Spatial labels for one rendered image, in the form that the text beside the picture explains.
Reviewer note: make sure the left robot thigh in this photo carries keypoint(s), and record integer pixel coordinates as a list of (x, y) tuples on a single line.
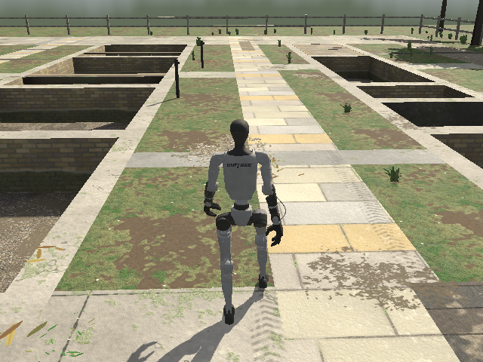
[(224, 234)]

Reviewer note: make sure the robot left upper arm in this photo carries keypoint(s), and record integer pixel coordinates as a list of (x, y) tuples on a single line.
[(213, 172)]

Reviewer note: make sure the robot right forearm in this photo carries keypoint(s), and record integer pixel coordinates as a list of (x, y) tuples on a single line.
[(273, 207)]

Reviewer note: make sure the robot left forearm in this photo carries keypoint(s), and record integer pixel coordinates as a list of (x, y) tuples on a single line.
[(209, 196)]

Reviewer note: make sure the robot right hand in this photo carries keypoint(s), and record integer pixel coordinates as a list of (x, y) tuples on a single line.
[(279, 233)]

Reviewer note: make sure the robot left hand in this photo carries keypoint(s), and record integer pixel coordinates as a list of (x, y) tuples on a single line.
[(213, 206)]

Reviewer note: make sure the robot right upper arm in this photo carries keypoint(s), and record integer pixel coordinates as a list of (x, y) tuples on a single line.
[(266, 172)]

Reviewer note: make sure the left robot shin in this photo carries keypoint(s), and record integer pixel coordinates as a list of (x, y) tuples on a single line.
[(226, 281)]

